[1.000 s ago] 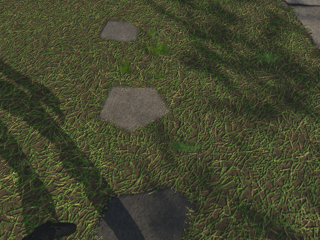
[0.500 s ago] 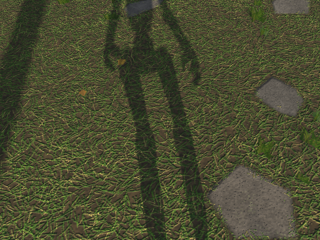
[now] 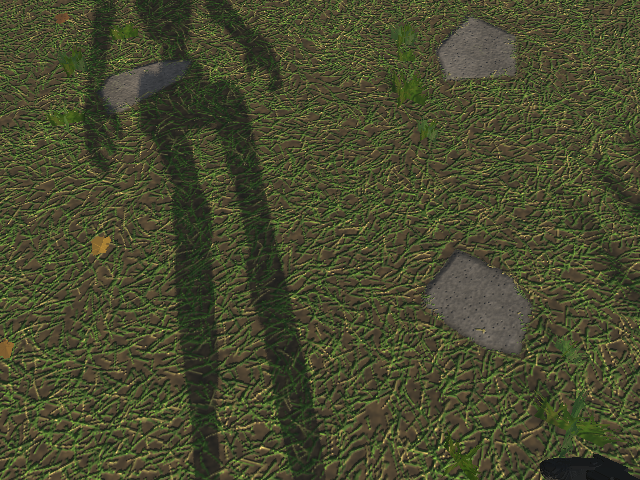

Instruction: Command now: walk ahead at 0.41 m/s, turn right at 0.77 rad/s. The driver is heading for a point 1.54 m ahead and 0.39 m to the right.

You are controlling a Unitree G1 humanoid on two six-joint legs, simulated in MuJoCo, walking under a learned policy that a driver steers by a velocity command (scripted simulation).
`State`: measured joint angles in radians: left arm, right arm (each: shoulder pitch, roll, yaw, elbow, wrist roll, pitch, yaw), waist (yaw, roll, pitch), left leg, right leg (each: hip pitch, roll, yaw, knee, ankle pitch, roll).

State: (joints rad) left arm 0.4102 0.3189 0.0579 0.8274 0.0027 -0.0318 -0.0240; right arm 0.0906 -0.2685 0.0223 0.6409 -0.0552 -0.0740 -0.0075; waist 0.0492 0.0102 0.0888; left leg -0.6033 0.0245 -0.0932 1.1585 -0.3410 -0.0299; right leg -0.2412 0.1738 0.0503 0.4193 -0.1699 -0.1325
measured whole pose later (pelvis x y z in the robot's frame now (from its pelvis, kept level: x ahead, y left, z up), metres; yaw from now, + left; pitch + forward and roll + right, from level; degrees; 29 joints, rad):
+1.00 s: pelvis +0.21 +0.03 -0.01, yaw -34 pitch -1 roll -1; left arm 0.13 0.23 0.02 0.66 0.02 0.05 0.02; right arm 0.33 -0.26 -0.04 0.74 0.00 0.06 0.02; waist -0.05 -0.02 0.03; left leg -0.23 -0.01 0.04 0.60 -0.33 0.03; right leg -0.25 0.01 -0.09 0.59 -0.33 -0.04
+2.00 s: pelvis +0.18 +0.02 +0.01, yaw +0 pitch -1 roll -1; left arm 0.33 0.29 0.05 0.78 0.01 0.06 -0.03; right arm 0.09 -0.21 0.00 0.70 -0.02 0.04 -0.03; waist 0.06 -0.04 0.07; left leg -0.17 0.01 0.07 0.44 -0.26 0.03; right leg -0.40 0.00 -0.02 0.97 -0.47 0.01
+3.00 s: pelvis +0.66 -0.35 -0.02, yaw -27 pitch +0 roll +3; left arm 0.27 0.26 0.00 0.82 0.04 -0.10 0.00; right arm 0.30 -0.32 -0.06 0.85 -0.01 -0.03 0.02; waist -0.04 -0.01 0.04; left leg -0.39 -0.19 0.08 0.58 -0.20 0.18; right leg -0.26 0.09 0.05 1.43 -0.26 -0.02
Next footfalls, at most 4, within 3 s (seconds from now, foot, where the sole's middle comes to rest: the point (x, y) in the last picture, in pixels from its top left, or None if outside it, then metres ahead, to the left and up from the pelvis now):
0.20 left None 0.36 0.10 -0.77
0.62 right None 0.18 -0.08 -0.77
1.00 left None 0.27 0.09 -0.77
1.42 right None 0.24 -0.11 -0.77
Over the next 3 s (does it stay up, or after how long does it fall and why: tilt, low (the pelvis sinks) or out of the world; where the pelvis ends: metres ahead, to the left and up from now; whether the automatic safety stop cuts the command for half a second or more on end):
stays up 0.66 -0.35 -0.02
